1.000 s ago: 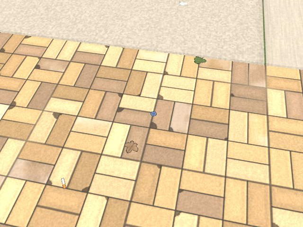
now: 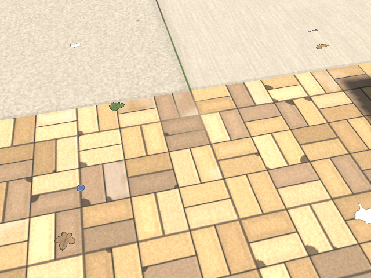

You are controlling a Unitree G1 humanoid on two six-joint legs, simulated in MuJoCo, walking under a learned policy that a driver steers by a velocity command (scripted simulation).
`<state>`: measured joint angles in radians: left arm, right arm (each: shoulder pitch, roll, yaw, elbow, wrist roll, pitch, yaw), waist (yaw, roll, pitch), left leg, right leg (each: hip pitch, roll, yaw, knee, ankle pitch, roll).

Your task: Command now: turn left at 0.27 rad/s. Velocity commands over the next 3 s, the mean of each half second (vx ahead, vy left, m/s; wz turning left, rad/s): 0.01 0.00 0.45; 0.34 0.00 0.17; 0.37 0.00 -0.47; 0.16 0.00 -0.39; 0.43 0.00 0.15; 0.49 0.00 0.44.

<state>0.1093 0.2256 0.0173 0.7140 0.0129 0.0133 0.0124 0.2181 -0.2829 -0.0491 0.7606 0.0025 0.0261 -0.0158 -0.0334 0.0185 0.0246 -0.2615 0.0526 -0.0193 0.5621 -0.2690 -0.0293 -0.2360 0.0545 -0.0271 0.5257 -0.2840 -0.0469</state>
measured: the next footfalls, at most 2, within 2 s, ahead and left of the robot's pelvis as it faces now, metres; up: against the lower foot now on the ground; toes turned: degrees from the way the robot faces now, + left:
left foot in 0.74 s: +0.01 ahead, +0.17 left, +0.00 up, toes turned +27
right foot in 1.22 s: +0.40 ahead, +0.10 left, +0.00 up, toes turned +11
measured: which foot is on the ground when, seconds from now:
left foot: down 0.00-0.24, up 0.26-0.72, down 0.74-1.00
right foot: down 0.00-0.74, up 0.76-1.00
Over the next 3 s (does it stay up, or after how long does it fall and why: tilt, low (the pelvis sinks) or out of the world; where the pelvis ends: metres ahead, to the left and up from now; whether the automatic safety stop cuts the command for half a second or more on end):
stays up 0.96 0.21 -0.01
